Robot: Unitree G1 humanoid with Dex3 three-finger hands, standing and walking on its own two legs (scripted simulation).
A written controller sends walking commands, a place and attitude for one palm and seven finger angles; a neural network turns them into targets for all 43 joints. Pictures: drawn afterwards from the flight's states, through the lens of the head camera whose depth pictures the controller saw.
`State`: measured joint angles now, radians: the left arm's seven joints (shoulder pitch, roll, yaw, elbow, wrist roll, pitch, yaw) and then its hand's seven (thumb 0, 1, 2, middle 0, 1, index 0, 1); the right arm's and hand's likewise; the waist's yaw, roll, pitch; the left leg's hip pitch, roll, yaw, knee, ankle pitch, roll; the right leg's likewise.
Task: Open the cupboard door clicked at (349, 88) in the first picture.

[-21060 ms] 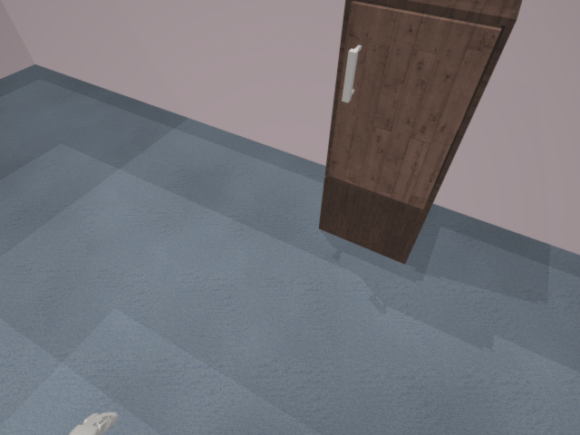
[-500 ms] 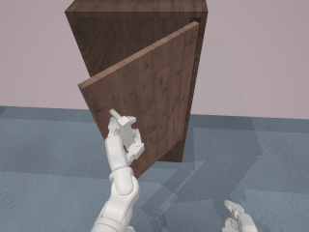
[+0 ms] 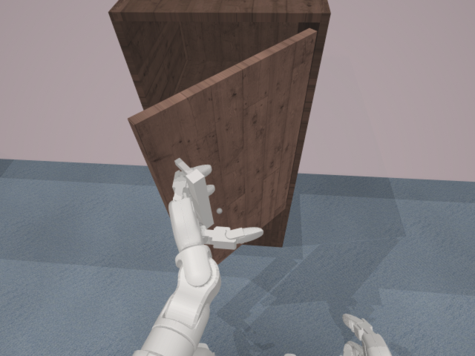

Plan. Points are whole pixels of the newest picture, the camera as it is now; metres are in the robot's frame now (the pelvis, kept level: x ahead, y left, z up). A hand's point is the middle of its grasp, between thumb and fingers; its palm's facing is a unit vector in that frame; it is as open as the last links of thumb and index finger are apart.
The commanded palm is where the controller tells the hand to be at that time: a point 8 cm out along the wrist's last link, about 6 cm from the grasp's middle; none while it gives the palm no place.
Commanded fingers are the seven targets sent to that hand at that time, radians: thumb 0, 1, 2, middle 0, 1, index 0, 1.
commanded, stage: open thumb and fingers to let go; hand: left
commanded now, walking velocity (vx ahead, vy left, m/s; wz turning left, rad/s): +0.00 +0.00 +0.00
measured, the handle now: (194, 195) +0.37 +0.09 +0.06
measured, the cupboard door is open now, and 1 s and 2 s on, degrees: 46 50 50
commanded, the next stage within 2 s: slide the hand sideways off the handle in 0.22 s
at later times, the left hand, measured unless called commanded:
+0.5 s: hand (216, 233) +0.30 +0.05 +0.06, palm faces -0.17 -0.98 -0.14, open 15.7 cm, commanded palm +0.29 +0.09 +0.06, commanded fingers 0.00 -0.50 0.30 -0.15 -0.30 -0.15 -0.30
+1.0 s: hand (194, 255) +0.26 +0.08 +0.06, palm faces -0.12 -0.99 -0.01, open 16.2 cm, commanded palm +0.24 +0.14 +0.06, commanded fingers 0.00 -0.50 0.30 -0.15 -0.30 -0.15 -0.30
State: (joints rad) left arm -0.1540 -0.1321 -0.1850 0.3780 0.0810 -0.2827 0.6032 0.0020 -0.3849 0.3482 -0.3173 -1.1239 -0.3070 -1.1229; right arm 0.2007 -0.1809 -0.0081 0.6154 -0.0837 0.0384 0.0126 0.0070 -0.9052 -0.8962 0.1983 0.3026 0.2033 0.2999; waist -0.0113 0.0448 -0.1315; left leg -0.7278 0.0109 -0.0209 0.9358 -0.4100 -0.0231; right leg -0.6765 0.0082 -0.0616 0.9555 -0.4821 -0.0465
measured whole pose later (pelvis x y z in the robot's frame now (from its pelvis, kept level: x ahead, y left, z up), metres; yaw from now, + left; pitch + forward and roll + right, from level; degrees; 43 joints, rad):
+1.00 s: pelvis +0.00 +0.02 +0.00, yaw -1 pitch +9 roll +0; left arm 0.16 0.06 -0.22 0.07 -0.05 -0.32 0.08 -0.01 -0.50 0.30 -0.19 -0.32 -0.18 -0.32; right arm 0.23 -0.21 0.02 0.48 -0.01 0.01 0.01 0.01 -0.90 -0.90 0.20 0.30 0.20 0.30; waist 0.00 0.05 -0.10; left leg -0.70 0.00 0.01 0.97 -0.43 0.01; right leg -0.65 0.00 -0.03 0.97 -0.48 -0.01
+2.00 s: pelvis +0.01 +0.02 +0.01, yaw +0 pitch +8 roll -1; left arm 0.47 0.22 0.06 -0.26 -0.25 -0.19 -0.18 -0.01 -0.49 0.30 -0.15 -0.30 -0.16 -0.30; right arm 0.29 -0.24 0.04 0.45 0.03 -0.11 -0.06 0.01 -0.90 -0.90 0.20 0.30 0.20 0.30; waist 0.01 0.07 -0.13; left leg -0.63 0.01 -0.02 0.94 -0.44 0.00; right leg -0.56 0.01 -0.06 0.91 -0.48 -0.02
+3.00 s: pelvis +0.03 +0.03 +0.06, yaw -1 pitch -4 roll +0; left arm 0.44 0.33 0.34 -0.37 -0.07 -0.06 0.12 0.01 0.83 0.87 -0.20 -0.31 -0.21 -0.30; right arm 0.19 -0.24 0.03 0.63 -0.01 -0.08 -0.08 0.01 -0.90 -0.90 0.20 0.30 0.21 0.30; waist 0.08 0.07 0.02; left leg -0.11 -0.01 0.02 0.41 -0.23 0.02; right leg -0.05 0.00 -0.02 0.37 -0.25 0.00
